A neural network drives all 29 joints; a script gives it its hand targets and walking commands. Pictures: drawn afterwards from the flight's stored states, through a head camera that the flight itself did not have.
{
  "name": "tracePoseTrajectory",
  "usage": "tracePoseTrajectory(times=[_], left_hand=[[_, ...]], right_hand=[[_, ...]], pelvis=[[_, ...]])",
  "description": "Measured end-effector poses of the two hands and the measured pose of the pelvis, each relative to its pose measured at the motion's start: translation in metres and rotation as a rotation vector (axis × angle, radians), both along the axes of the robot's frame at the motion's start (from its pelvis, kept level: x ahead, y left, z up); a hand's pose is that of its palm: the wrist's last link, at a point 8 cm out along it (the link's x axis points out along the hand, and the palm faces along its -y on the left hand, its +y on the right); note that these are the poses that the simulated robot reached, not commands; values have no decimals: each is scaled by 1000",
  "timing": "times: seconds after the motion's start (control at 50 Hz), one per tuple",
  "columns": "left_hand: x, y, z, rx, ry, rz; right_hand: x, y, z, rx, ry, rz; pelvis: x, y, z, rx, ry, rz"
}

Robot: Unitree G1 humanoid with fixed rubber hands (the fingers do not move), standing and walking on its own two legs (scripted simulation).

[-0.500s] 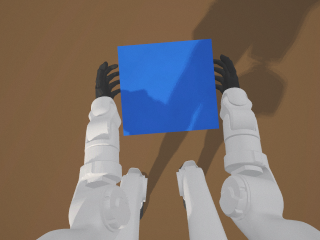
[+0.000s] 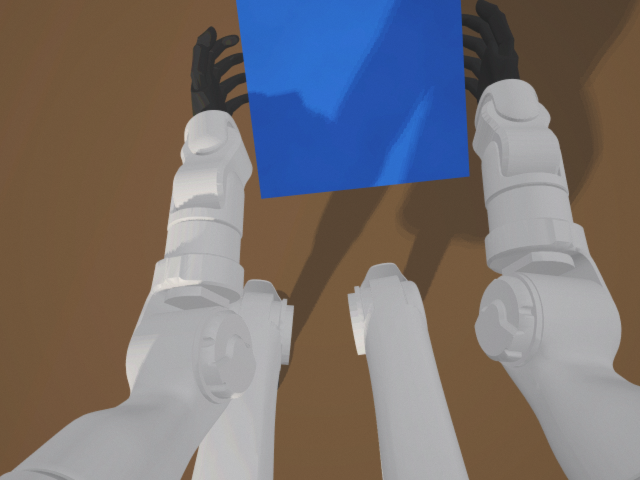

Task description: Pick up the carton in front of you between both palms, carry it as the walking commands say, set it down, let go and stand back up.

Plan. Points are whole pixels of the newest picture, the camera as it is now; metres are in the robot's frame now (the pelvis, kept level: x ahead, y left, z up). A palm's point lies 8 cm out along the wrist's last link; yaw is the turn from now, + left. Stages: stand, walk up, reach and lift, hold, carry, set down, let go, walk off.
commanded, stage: set down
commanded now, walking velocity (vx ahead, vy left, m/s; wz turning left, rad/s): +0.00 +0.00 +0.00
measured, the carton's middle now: (348, 109) +0.51 -0.09 -0.21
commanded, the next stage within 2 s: none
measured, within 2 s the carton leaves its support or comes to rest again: rests again in 0.74 s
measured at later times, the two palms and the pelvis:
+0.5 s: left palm (244, 121) +0.52 +0.06 -0.24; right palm (461, 95) +0.52 -0.24 -0.24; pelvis +0.00 -0.01 -0.08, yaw +3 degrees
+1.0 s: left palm (242, 126) +0.52 +0.06 -0.26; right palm (456, 105) +0.51 -0.24 -0.26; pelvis -0.01 +0.00 -0.10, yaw +2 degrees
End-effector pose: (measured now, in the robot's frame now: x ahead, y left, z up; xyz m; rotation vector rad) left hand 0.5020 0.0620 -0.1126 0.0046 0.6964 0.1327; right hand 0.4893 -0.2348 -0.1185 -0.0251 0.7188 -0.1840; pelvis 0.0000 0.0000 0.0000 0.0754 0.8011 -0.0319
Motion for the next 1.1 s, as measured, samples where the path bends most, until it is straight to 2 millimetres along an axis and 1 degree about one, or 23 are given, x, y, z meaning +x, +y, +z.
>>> tracePoseTrajectory(times=[0.3,0.38,0.44,0.54,0.8,0.92,1.1], left_hand=[[17,-11,-96,11,28,-3],[18,-9,-113,-1,47,4],[20,-7,-121,-4,42,4],[23,-5,-126,-11,34,-4],[17,1,-144,-15,67,-37],[20,1,-146,-21,71,-57],[24,2,-151,-27,69,-77]], right_hand=[[18,-11,-98,-9,32,18],[20,-10,-115,-16,54,30],[24,-9,-120,-18,52,36],[28,-8,-122,-15,46,36],[16,-4,-139,-2,86,51],[17,-7,-143,4,95,55],[22,-8,-147,8,102,78]], pelvis=[[-8,-4,-60,18,-46,13],[-6,-8,-70,16,-78,31],[-3,-9,-76,11,-86,37],[-1,-8,-83,2,-95,45],[-6,0,-92,-25,-126,61],[-7,2,-95,-27,-143,63],[-6,0,-98,-22,-148,63]])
